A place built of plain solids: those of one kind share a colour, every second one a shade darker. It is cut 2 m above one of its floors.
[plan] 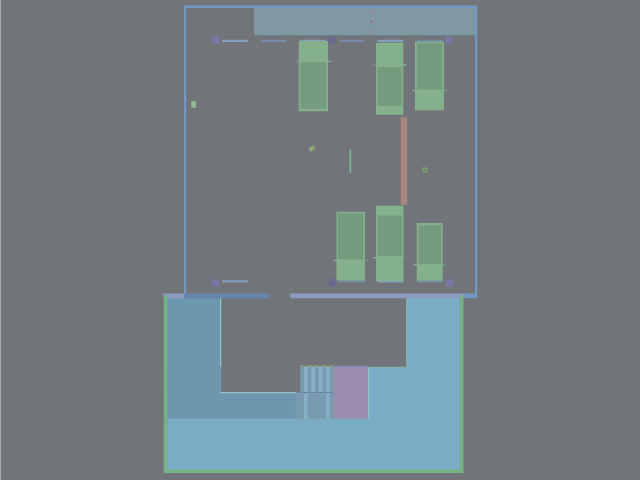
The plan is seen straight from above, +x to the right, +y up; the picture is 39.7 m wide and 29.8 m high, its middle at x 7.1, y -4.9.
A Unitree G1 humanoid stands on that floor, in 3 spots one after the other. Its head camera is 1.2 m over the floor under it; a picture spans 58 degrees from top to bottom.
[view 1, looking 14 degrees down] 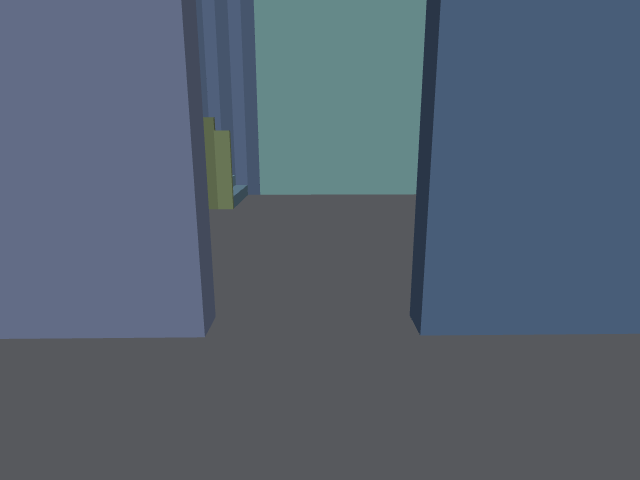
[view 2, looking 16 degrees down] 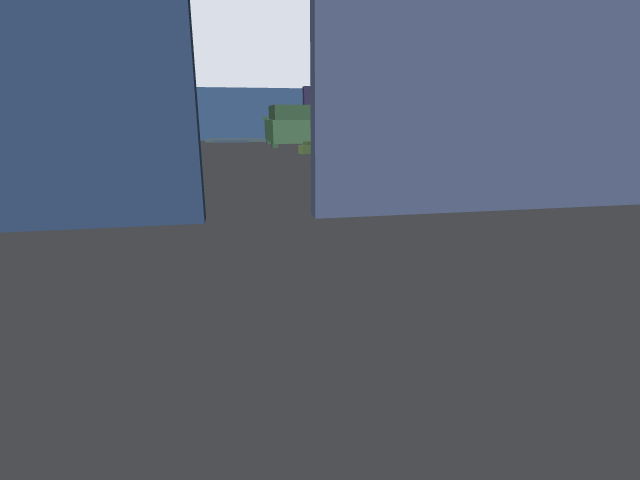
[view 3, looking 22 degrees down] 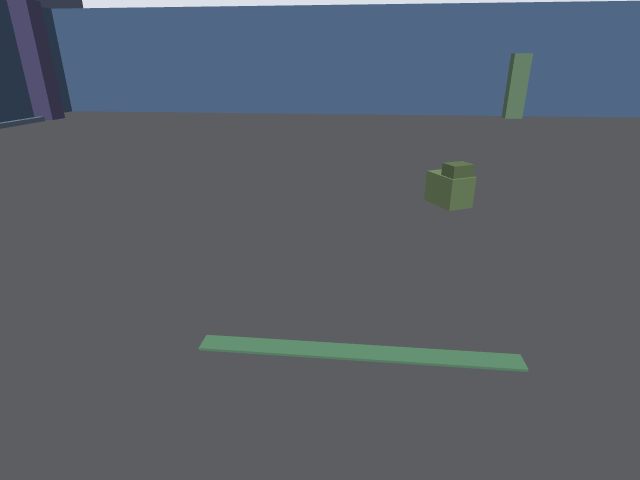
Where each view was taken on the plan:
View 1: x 4.60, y -5.81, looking -91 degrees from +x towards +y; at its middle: ground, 4.96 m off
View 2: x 4.33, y -13.55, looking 79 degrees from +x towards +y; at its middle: ground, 4.35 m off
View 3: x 10.60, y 0.00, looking -174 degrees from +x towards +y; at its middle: ground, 3.20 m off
